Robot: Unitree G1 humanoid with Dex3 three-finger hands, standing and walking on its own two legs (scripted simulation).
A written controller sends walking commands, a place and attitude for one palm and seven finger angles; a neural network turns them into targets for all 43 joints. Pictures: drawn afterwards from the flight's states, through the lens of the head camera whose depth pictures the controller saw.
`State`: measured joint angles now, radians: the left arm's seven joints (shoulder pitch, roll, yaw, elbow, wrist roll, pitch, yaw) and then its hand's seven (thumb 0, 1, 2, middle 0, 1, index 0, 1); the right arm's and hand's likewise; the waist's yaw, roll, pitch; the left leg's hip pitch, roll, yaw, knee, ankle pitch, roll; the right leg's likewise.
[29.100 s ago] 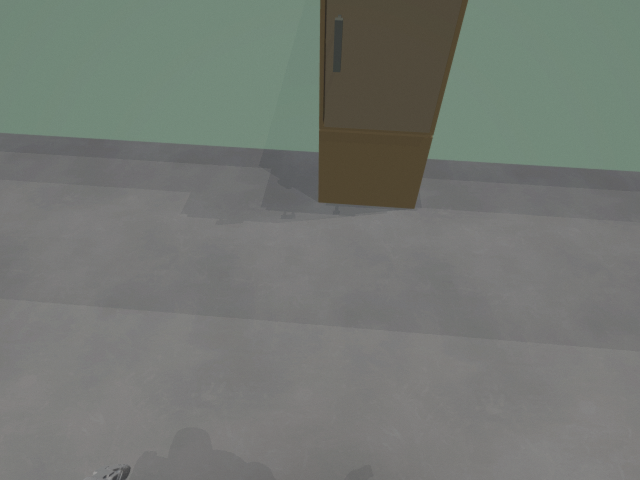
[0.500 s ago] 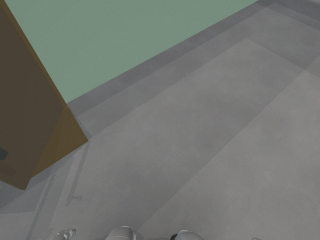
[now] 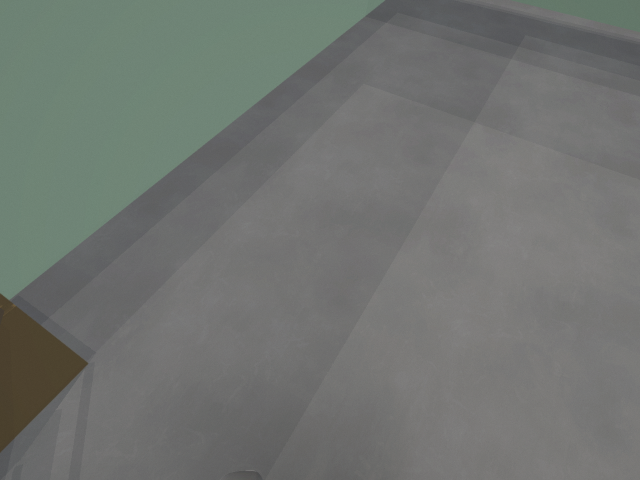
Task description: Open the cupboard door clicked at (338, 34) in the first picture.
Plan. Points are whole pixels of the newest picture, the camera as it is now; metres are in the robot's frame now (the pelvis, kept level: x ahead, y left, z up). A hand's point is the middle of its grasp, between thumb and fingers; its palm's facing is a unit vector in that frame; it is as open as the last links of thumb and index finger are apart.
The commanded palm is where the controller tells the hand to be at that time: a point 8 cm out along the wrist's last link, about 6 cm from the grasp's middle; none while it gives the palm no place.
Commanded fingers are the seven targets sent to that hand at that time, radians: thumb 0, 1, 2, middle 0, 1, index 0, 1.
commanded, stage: walk to a spot facing it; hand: left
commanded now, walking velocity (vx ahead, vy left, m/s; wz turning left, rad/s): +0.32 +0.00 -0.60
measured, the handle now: out of the picture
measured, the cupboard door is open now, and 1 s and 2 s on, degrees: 43 43 43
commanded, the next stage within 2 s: turn to face it in 1.14 s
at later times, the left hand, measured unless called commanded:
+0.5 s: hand (276, 361) +0.31 +0.09 -0.16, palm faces -0.29 -0.94 -0.20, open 7.4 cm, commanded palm none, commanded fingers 0.00 0.90 0.90 -0.20 -0.30 -0.20 -0.30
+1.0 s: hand (345, 275) +0.49 -0.02 -0.16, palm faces -0.31 -0.93 -0.19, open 7.4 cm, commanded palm none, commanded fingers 0.00 0.90 0.90 -0.20 -0.30 -0.20 -0.30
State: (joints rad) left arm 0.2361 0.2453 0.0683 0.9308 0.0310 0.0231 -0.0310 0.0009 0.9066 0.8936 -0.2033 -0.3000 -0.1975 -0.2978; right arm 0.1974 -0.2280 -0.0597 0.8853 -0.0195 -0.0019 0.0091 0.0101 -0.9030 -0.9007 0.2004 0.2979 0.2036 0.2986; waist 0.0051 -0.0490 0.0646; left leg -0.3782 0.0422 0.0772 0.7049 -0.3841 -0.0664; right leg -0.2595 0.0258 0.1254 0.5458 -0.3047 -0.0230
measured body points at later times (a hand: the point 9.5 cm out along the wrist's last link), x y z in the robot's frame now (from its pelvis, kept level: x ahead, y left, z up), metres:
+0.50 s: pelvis +0.16 -0.07 +0.00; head +0.20 -0.07 +0.44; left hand +0.33 +0.14 -0.15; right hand +0.09 -0.32 -0.15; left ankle +0.19 +0.09 -0.68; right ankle +0.15 -0.17 -0.74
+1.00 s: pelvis +0.36 -0.17 +0.00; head +0.38 -0.18 +0.45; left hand +0.51 +0.03 -0.15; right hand +0.24 -0.37 -0.16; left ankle +0.37 -0.02 -0.68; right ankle +0.32 -0.26 -0.74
